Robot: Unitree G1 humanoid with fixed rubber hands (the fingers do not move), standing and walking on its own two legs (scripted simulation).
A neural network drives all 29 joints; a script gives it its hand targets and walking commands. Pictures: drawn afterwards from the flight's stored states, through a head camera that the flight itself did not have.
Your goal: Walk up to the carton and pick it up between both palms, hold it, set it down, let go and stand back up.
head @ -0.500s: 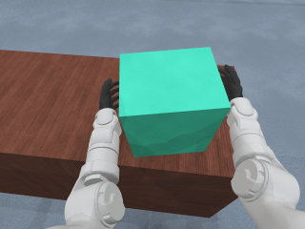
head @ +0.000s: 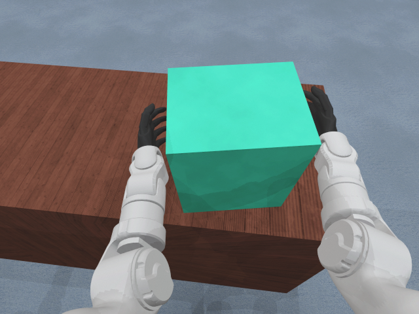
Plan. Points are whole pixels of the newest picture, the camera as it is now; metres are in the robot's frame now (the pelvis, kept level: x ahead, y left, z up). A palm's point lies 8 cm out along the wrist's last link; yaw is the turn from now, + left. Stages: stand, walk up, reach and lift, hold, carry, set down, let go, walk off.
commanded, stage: set down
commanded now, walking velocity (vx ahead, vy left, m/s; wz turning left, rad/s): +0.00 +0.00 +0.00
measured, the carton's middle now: (231, 146) +0.46 -0.01 +0.04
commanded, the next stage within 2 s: none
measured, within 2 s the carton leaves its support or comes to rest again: rests again in 0.10 s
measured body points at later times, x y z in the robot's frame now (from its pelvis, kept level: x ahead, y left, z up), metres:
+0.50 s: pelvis -0.02 -0.01 -0.01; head +0.06 -0.01 +0.43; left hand +0.44 +0.16 +0.07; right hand +0.48 -0.18 +0.10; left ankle -0.02 +0.16 -0.74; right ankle +0.00 -0.10 -0.74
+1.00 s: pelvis -0.02 -0.01 -0.01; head +0.08 -0.01 +0.43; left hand +0.46 +0.19 +0.09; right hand +0.50 -0.21 +0.12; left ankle -0.02 +0.16 -0.74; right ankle +0.00 -0.10 -0.74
